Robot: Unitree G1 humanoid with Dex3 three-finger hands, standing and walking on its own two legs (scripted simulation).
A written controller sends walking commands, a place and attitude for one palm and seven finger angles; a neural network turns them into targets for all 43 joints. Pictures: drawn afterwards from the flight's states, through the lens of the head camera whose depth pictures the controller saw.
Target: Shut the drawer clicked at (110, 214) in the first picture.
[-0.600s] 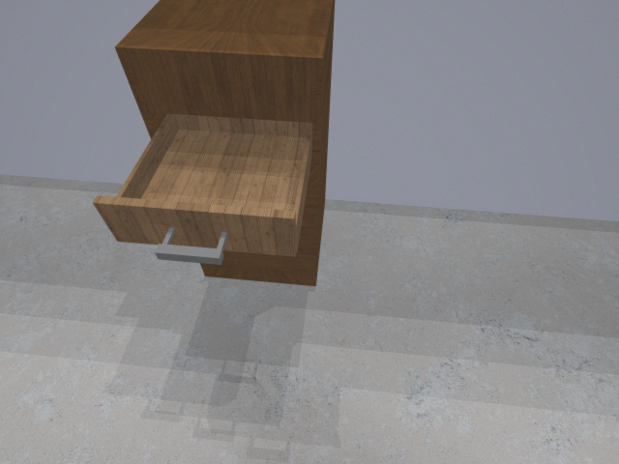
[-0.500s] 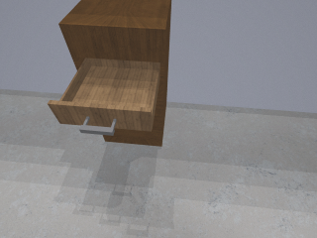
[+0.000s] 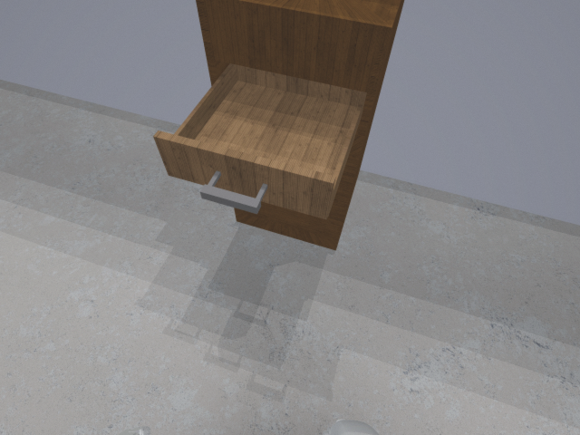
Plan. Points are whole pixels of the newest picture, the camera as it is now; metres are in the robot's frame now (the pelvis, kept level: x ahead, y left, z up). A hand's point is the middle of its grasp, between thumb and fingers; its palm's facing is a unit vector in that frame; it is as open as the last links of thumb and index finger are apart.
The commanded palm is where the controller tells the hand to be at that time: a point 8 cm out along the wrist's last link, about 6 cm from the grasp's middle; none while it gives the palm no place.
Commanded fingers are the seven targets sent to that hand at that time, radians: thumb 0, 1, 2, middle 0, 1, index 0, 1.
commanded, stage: stand and wait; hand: left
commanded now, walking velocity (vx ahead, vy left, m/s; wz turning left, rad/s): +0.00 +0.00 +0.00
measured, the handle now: (235, 190) +0.57 +0.13 -0.10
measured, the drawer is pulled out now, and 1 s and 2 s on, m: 0.30 0.30 0.30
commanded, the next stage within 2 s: turn or walk to find it in 0.18 s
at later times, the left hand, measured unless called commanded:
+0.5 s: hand out of the picture +0.00 +0.13 -0.18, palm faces +0.21 -0.95 -0.22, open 7.4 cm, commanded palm none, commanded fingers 0.00 0.90 0.90 -0.20 -0.30 -0.20 -0.30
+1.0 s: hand out of the picture +0.04 +0.12 -0.17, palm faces +0.20 -0.95 -0.22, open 7.3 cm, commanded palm none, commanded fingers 0.00 0.90 0.90 -0.20 -0.30 -0.20 -0.30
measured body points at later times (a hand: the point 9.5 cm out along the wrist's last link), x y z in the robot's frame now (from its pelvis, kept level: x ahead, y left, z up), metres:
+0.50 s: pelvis +0.02 -0.05 +0.00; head +0.07 -0.05 +0.44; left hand -0.01 +0.18 -0.16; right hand +0.13 -0.28 -0.15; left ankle +0.01 +0.08 -0.74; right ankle +0.00 -0.16 -0.73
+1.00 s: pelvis +0.05 -0.07 +0.00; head +0.08 -0.07 +0.45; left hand +0.03 +0.17 -0.15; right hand +0.07 -0.29 -0.16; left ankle +0.01 +0.08 -0.73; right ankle +0.00 -0.16 -0.73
